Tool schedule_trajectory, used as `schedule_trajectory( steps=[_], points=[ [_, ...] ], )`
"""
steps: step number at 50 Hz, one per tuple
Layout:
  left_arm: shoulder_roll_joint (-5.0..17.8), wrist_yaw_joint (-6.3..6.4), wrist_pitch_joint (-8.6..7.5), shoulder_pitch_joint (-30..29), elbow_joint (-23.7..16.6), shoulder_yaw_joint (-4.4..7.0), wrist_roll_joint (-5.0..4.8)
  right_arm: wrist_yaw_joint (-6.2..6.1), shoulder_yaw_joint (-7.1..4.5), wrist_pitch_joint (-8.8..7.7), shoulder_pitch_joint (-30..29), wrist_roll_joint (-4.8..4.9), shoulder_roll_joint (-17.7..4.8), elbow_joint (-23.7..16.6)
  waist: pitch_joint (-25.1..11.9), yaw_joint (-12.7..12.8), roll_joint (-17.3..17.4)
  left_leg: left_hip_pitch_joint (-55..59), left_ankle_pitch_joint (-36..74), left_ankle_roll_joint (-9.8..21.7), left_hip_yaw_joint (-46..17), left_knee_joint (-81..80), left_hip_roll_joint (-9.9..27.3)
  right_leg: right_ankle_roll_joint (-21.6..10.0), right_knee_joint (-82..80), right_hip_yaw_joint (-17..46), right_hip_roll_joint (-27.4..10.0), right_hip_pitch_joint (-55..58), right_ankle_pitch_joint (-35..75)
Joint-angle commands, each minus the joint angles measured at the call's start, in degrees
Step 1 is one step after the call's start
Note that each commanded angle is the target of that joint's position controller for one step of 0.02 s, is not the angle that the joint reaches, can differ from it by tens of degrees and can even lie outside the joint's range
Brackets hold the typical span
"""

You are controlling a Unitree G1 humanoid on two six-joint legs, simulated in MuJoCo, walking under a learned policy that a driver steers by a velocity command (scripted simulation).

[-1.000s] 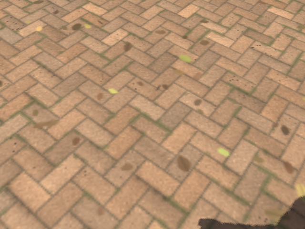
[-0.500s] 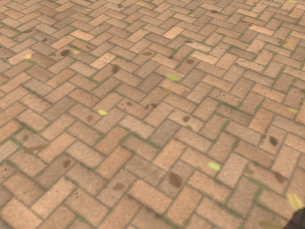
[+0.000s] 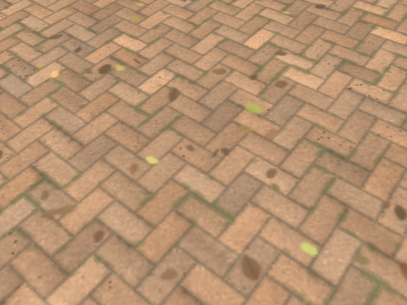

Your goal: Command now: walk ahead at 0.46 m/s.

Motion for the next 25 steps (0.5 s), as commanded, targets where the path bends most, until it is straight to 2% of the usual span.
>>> schedule_trajectory(
  steps=[1, 4, 5, 6, 7, 8, 9, 10, 11, 12, 13, 14, 15, 16, 17, 20, 22, 25],
  points=[
    [8.2, 0.29, -0.75, 1.8, -1.1, 1.33, 0.04, 0.12, 0.59, -0.64, -9.5, 0.47, -1.3, -6.1, 5.9, 0.4, -7.0, -1.4, 4.0, -0.1, 2.7, -8.8, -1.6, -7.1, -3.1, 6.4, -14.1, -3.6, 25.0],
    [9.1, 0.52, -0.71, 2.0, 0.0, 1.49, 0.05, -0.38, 0.41, -0.7, -10.4, 0.68, -2.4, -6.9, 6.0, -0.4, -7.0, 3.3, 4.3, 2.3, 3.2, -13.7, -2.8, -6.5, -1.7, 5.9, -16.1, -1.4, 31.5],
    [9.4, 0.62, -0.7, 1.1, 0.1, 1.53, 0.05, -0.69, 0.16, -0.84, -8.8, 0.67, -2.9, -6.6, 5.2, -1.6, -6.8, 6.1, 3.2, 3.4, 3.3, -14.8, -3.7, -5.9, 0.7, 5.1, -16.4, -0.3, 38.0],
    [9.9, 0.74, -0.64, 0.3, 0.2, 1.68, 0.11, -1.14, -0.27, -1.03, -5.4, 0.59, -3.7, -5.6, 3.2, -3.3, -7.0, 10.6, 1.4, 4.5, 3.7, -15.6, -5.2, -5.1, 5.3, 4.2, -16.3, 0.8, 46.6],
    [10.5, 0.78, -0.38, -0.4, 0.3, 1.85, 0.22, -1.65, -0.92, -1.35, 1.0, 0.54, -4.8, -3.6, -0.4, -6.1, -6.8, 17.6, 0.3, 5.7, 4.1, -17.3, -7.0, -4.3, 13.4, 3.3, -15.6, 1.2, 52.7],
    [10.3, 0.76, -0.1, -0.9, 0.2, 1.8, 0.13, -2.27, -1.74, -1.83, 10.7, 0.14, -6.1, -0.3, -5.3, -10.0, -5.5, 29.6, 1.4, 7.0, 3.8, -20.3, -7.2, -3.3, 24.9, 1.6, -13.4, -2.9, 49.9],
    [8.2, 0.6, -0.04, -0.1, -1.1, 1.16, -0.03, -3.01, -3.01, -2.16, 20.2, -1.2, -10.5, 1.7, -11.7, -12.7, -0.6, 43.3, -7.3, 9.4, -8.6, -21.5, 4.3, -2.5, 41.9, -0.3, -10.4, -14.0, 30.8],
    [1.1, -0.07, 0.1, 7.5, -1.7, 0.05, -1.68, -2.93, -4.12, -1.96, 22.0, -1.54, -15.4, 2.2, -19.1, -8.1, 13.3, 56.7, -13.4, 17.7, -38.7, -28.6, 20.4, -0.1, 63.4, -0.4, 0.6, -33.5, -14.7],
    [7.8, 0.24, 0.24, 1.8, -1.6, 1.64, -0.2, -2.41, -3.69, -1.48, 17.2, 0.97, -12.0, 1.6, -14.1, -8.2, 3.3, 50.3, -19.7, 16.1, -41.6, -34.1, 17.3, -1.5, 66.9, 6.8, -1.7, -38.7, -12.7],
    [8.5, -0.05, -0.05, -3.1, -3.5, 2.13, -0.24, -2.37, -2.76, -1.64, 10.3, 1.44, -8.8, 0.5, -5.1, -5.6, 2.0, 40.9, -18.0, 14.4, -31.5, -35.2, 15.4, -2.0, 65.1, 6.0, -4.8, -39.8, -6.3],
    [7.4, -0.23, -0.34, -5.1, -3.7, 1.94, -0.24, -2.11, -1.94, -2.18, 7.5, 1.18, -5.6, 0.4, -1.9, -4.2, -0.3, 34.2, -10.5, 13.3, -25.5, -37.1, 13.1, -2.0, 62.0, 5.6, -6.8, -37.5, -2.7],
    [6.5, -0.38, 0.14, -5.1, -3.4, 1.93, 0.29, -2.19, -1.54, -2.71, 7.1, 1.24, -4.3, 1.0, -0.1, -2.6, 0.1, 29.8, -4.6, 11.9, -20.5, -38.0, 10.7, -1.7, 59.4, 5.4, -8.1, -34.8, -1.7],
    [5.4, -0.7, 0.94, -3.8, -3.0, 1.69, 1.03, -2.34, -1.1, -3.07, 7.3, 1.34, -3.0, 1.9, 0.1, -1.1, 1.0, 26.3, -1.3, 10.9, -16.9, -39.0, 9.0, -1.0, 57.4, 5.2, -8.9, -31.7, -1.3],
    [4.5, -1.02, 1.57, -3.6, -2.8, 1.62, 1.22, -2.32, -0.9, -3.59, 8.7, 1.3, -2.4, 2.7, 0.1, -0.7, 0.9, 25.2, 2.0, 10.7, -15.0, -39.5, 8.3, -0.5, 56.3, 4.7, -8.9, -30.4, -1.0],
    [3.9, -1.3, 2.02, -4.1, -3.0, 1.56, 1.33, -2.33, -0.96, -4.08, 10.2, 1.45, -2.8, 3.5, 0.3, -0.3, 0.6, 24.8, 4.6, 11.0, -13.5, -40.1, 7.9, 0.0, 55.3, 4.0, -9.0, -30.8, -0.7],
    [4.1, -1.73, 2.85, -10.9, -5.3, 1.64, 1.47, -2.4, -1.17, -4.57, 13.8, 1.66, -4.2, 5.2, 2.8, -1.0, 0.3, 25.7, 6.1, 11.2, -10.1, -42.7, 7.0, 1.6, 50.1, 2.3, -10.5, -37.1, 4.3],
    [4.3, -1.85, 2.89, -16.2, -7.1, 1.59, 1.29, -2.45, -0.97, -4.41, 16.1, 1.74, -4.0, 5.9, 4.0, -2.1, 0.1, 27.6, 8.6, 10.8, -8.5, -43.3, 6.1, 2.5, 45.1, 1.3, -10.9, -40.7, 8.4],
    [3.4, -1.97, 2.53, -22.7, -9.2, 1.04, 0.8, -2.56, -0.64, -4.29, 18.8, 1.77, -3.8, 6.9, 4.5, -3.7, 0.3, 29.6, 14.4, 9.5, -5.6, -42.6, 4.6, 3.1, 35.3, -0.6, -9.8, -40.3, 13.5]
  ],
)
